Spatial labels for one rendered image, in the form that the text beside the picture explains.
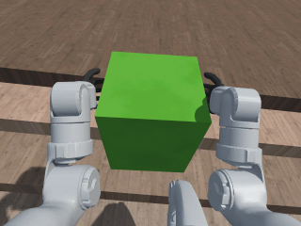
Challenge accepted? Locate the right robot forearm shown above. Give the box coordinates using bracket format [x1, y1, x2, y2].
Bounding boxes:
[209, 86, 267, 201]

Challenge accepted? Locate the left robot forearm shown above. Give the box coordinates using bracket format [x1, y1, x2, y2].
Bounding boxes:
[42, 81, 97, 199]

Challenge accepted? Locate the robot right thigh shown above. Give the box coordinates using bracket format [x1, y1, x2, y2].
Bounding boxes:
[168, 180, 209, 226]

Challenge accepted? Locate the right robot upper arm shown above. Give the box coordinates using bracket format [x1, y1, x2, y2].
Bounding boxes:
[207, 169, 301, 226]

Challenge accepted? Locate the robot left hand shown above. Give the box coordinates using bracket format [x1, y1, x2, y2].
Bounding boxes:
[81, 68, 104, 109]

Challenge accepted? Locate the robot right shin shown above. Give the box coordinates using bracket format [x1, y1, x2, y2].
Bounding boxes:
[166, 202, 176, 226]

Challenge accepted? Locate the left robot upper arm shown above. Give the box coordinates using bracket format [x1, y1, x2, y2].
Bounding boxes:
[4, 165, 101, 226]

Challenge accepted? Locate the robot right hand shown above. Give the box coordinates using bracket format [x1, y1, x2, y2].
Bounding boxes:
[203, 72, 225, 115]

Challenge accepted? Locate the carton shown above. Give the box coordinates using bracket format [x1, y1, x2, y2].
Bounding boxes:
[94, 51, 212, 173]

